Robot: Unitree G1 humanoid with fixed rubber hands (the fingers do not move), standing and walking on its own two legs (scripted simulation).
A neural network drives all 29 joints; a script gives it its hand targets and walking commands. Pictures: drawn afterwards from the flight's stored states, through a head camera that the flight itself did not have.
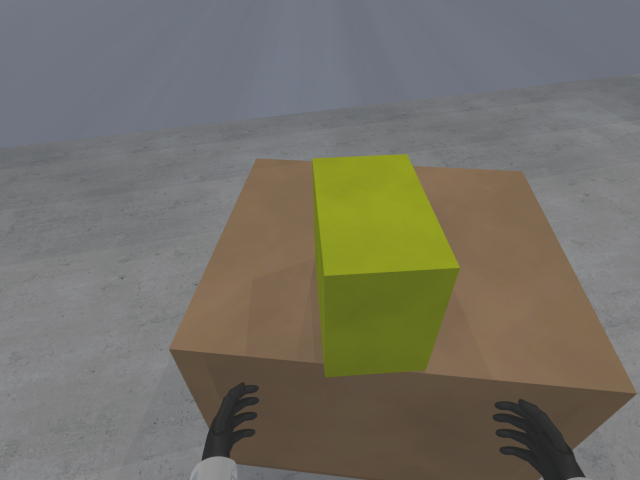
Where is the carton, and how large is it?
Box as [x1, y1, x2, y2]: [312, 154, 459, 376]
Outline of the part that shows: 406,154 312,158 315,260 325,376 421,370 425,369 459,267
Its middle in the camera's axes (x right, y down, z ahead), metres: +0.08 +0.04 +0.70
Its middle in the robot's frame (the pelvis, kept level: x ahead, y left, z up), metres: +0.50 -0.06 -0.02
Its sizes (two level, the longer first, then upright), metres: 0.298 0.180 0.264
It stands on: a pedestal, 0.61 m high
